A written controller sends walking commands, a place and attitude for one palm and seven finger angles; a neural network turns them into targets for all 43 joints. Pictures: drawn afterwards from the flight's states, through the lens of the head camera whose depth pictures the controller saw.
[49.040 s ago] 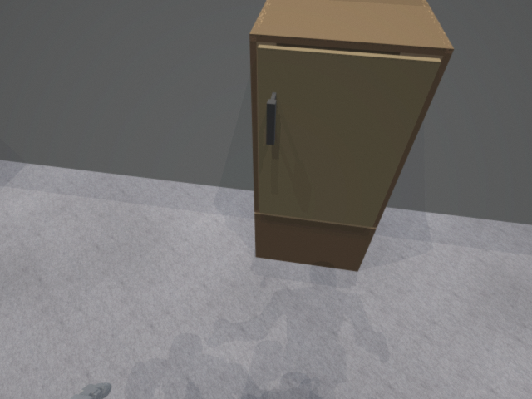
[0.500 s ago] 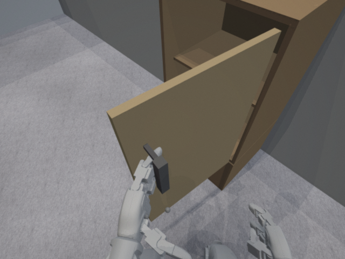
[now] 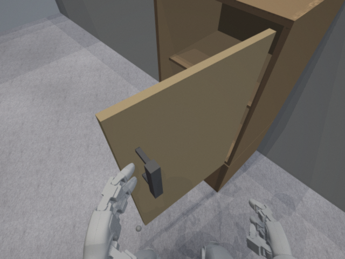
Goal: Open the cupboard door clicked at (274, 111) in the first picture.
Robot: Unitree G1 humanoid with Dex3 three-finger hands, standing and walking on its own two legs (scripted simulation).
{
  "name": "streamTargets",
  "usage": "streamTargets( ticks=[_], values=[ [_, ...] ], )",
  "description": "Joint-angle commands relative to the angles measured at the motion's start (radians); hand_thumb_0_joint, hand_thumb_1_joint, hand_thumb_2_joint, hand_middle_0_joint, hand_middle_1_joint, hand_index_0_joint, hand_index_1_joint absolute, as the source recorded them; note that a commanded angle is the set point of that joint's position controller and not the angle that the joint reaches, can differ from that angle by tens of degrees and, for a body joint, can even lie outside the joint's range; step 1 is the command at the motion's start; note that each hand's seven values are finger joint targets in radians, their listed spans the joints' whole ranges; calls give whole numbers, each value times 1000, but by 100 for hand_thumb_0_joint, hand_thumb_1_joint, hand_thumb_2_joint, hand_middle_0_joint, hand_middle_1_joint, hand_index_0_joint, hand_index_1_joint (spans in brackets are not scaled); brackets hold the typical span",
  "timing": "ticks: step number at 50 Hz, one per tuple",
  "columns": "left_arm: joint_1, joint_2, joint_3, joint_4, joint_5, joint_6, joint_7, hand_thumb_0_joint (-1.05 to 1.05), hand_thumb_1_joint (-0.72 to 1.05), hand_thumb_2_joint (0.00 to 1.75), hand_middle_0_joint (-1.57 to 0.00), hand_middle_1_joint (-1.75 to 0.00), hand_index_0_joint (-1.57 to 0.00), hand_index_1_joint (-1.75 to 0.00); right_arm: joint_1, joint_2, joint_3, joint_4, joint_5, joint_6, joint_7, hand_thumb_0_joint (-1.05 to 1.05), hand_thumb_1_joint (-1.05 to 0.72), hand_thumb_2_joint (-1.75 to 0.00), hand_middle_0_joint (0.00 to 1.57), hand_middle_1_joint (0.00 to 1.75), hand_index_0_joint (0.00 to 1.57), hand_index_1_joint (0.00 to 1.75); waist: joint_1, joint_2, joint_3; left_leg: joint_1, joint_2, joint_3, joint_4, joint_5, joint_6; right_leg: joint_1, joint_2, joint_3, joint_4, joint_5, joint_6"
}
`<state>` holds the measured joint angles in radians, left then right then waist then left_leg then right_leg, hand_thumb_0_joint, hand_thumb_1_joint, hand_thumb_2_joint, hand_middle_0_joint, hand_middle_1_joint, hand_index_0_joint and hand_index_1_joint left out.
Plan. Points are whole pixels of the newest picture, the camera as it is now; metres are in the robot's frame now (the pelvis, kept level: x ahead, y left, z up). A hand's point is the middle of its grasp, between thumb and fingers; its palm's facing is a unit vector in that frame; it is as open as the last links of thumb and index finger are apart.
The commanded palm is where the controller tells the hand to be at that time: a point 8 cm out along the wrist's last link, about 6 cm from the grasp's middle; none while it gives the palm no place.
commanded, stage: slide the hand sideways off the handle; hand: left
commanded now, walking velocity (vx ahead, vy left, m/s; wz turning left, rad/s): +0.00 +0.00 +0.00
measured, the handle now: (148, 173) +0.28 +0.08 +0.08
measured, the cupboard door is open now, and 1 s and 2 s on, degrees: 84 84 84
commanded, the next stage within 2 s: draw the hand back to the body in 0.46 s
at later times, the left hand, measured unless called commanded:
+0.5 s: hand (106, 247) +0.14 +0.13 +0.08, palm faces +0.02 -1.00 +0.01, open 16.3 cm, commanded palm +0.10 +0.18 +0.08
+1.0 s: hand (71, 228) +0.16 +0.17 +0.12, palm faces +0.00 -1.00 -0.06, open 16.3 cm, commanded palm +0.12 +0.23 +0.15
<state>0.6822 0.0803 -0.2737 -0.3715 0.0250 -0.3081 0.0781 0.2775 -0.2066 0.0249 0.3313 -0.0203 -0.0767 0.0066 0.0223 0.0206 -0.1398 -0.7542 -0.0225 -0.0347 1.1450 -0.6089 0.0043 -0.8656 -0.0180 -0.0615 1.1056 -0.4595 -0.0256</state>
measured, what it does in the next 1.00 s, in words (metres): stands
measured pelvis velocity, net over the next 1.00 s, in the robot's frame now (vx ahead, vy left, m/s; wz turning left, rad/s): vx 0.01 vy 0.03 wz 0.00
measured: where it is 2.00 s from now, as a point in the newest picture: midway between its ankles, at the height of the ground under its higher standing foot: outside the picture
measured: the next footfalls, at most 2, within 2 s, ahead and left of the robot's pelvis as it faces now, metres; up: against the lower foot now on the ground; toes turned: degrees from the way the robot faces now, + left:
none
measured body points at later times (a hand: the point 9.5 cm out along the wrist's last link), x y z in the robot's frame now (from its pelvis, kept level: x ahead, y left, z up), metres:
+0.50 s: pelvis +0.00 +0.00 -0.01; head +0.04 +0.00 +0.44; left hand +0.14 +0.18 +0.08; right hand +0.20 -0.21 -0.07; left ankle -0.02 +0.12 -0.65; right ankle +0.05 -0.11 -0.65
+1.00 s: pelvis +0.01 +0.03 +0.02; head +0.02 +0.03 +0.47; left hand +0.15 +0.23 +0.13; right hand +0.19 -0.19 -0.03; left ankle -0.02 +0.12 -0.65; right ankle +0.05 -0.11 -0.65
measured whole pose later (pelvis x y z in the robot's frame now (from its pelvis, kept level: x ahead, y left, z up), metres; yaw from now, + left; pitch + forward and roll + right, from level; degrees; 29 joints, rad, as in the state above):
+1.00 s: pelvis +0.01 +0.03 +0.02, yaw +0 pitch +9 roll -3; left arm 0.78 0.22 0.01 -0.55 -0.18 -0.16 -0.11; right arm 0.32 -0.21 0.03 0.33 0.05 -0.08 -0.07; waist 0.03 0.04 -0.16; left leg -0.64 -0.02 -0.04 1.08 -0.60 0.04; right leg -0.72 -0.01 -0.06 0.99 -0.42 0.01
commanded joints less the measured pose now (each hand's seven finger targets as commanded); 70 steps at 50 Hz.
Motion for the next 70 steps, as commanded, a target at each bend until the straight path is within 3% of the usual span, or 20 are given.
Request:
streamTargets(
  ticks=[1, 5, 11, 13, 16, 22, 26, 29, 33, 34, 39, 42, 46, 53, 54, 55, 57, 59, 62, 70],
  values=[
    [53, 33, 62, -259, -47, -102, -33, 0, -50, 30, -15, -30, -15, -30, -55, -87, -52, -169, 13, -66, -20, 0, -90, -90, 20, 30, 20, 30, -16, -53, -134, -95, -22, 14, -153, 211, 9, 257, 6, 60, -163, 151, -6],
    [80, 40, 90, -251, -76, -109, -68, 0, -50, 30, -15, -30, -15, -30, -57, -90, -61, -170, 19, -67, -31, 0, -90, -90, 20, 30, 20, 30, -16, -85, -136, -123, -22, 14, -134, 192, 11, 247, 5, 71, -168, 103, -1],
    [153, 81, 170, -254, -113, -83, -99, 0, -50, 30, -15, -30, -15, -30, -70, -83, -72, -176, 32, -53, -46, 0, -90, -90, 20, 30, 20, 30, 7, -99, -157, -136, -25, 19, -131, 205, 9, 288, 3, 86, -171, 114, 0],
    [164, 78, 172, -270, -123, -76, -109, 0, -50, 30, -15, -30, -15, -30, -78, -81, -71, -183, 34, -50, -49, 0, -90, -90, 20, 30, 20, 30, 12, -70, -155, -135, -27, 18, -132, 216, 9, 297, 2, 87, -168, 133, -3],
    [182, 98, 203, -266, -142, -83, -134, 0, -50, 30, -15, -30, -15, -30, -81, -81, -75, -173, 37, -46, -57, 0, -90, -90, 20, 30, 20, 30, 5, -95, -139, -147, -25, 19, -120, 204, 10, 286, 0, 93, -173, 118, 4],
    [180, 95, 182, -294, -182, -126, -204, 0, -50, 30, -15, -30, -15, -30, -83, -94, -75, -171, 44, -65, -63, 0, -90, -90, 20, 30, 20, 30, -7, -45, -125, -146, -23, 6, -118, 190, 11, 231, 4, 69, -153, 79, 0],
    [157, 92, 172, -285, -179, -124, -209, 0, -50, 30, -15, -30, -15, -30, -79, -98, -76, -175, 44, -70, -65, 0, -90, -90, 20, 30, 20, 30, -15, -55, -108, -151, -19, -1, -113, 164, 12, 183, 11, 52, -142, 26, -2],
    [138, 123, 201, -320, -172, -106, -187, 0, -50, 30, -15, -30, -15, -30, -80, -103, -76, -188, 44, -61, -65, 0, -90, -90, 20, 30, 20, 30, -1, -18, -129, -138, -17, -4, -133, 149, 8, 181, 14, 42, -134, 1, -6],
    [167, 177, 252, -427, -165, -49, -144, 0, -50, 30, -15, -30, -15, -30, -57, -99, -74, -212, 57, -39, -72, 0, -90, -90, 20, 30, 20, 30, 23, 33, -203, -40, -12, -9, -191, 241, 3, 256, 27, 14, -132, 119, -8],
    [175, 147, 232, -434, -171, -34, -144, 0, -50, 30, -15, -30, -15, -30, -58, -92, -70, -215, 59, -36, -71, 0, -90, -90, 20, 30, 20, 30, 13, 25, -178, -29, -13, -9, -202, 252, 3, 264, 28, 6, -143, 135, -6],
    [166, 138, 265, -362, -199, 36, -160, 0, -50, 30, -15, -30, -15, -30, -71, -100, -61, -201, 68, -29, -80, 0, -90, -90, 20, 30, 20, 30, -6, -63, -41, -46, -2, -21, -251, 183, 5, 271, 32, -2, -217, 56, 4],
    [157, 160, 289, -368, -205, 64, -181, 0, -50, 30, -15, -30, -15, -30, -68, -108, -56, -198, 68, -41, -85, 0, -90, -90, 20, 30, 20, 30, -4, -37, -30, -15, 1, -23, -274, 174, 5, 278, 30, -4, -237, 43, 3],
    [104, 209, 333, -439, -213, 73, -188, 0, -50, 30, -15, -30, -15, -30, -58, -114, -45, -191, 71, -64, -84, 0, -90, -90, 20, 30, 20, 30, 5, 59, -51, 49, 5, -31, -311, 204, -4, 298, 31, -14, -241, 65, -3],
    [78, 241, 422, -431, -263, 82, -196, 0, -32, 37, -16, -30, -16, -30, -53, -120, -40, -141, 78, -111, -79, 0, -90, -90, 20, 30, 20, 30, 15, 48, -62, 120, 10, -38, -345, 352, -27, 372, 41, -33, -261, 195, -3],
    [91, 404, 470, -475, -105, 153, -75, 0, -29, 39, -16, -30, -16, -30, -26, -117, -51, -157, 62, -91, -111, 0, -90, -90, 20, 30, 20, 30, 54, 76, -99, 127, 41, -37, -401, 409, -20, 438, 14, 29, -277, 204, -10],
    [118, 304, 423, -480, -95, 195, -30, 0, -26, 40, -16, -30, -16, -30, -20, -95, -41, -157, 55, -87, -117, 0, -90, -90, 20, 30, 20, 30, 30, 82, -54, 133, 31, -34, -408, 428, -26, 439, 11, 16, -294, 213, -8],
    [115, 258, 393, -446, -77, 233, 2, 0, -18, 43, -16, -30, -16, -30, -17, -99, -37, -132, 52, -82, -112, 0, -90, -90, 20, 30, 20, 30, 19, 86, -8, 152, 42, -35, -415, 484, -34, 442, 8, 5, -310, 233, -4],
    [88, 278, 409, -443, -65, 251, 22, 0, -12, 47, -16, -30, -16, -30, -23, -103, -36, -118, 51, -78, -112, 0, -90, -90, 20, 30, 20, 30, 19, 58, -1, 197, 48, -36, -428, 557, -35, 467, 7, 3, -340, 272, -1],
    [49, 328, 462, -447, -56, 254, 44, 0, -1, 51, -17, -30, -17, -30, -37, -107, -34, -103, 46, -82, -117, 0, -90, -90, 20, 30, 20, 30, 24, 1, -23, 241, 50, -32, -459, 544, -24, 525, 7, 3, -375, 283, 1],
    [-85, 376, 547, -412, -57, 243, 75, 0, 27, 63, -18, -30, -18, -30, -77, -110, -17, -30, 42, -118, -126, 0, -90, -90, 20, 30, 20, 30, 28, 85, 52, 322, 45, -28, -571, 463, -21, 599, 2, 13, -472, 248, -2]
  ],
)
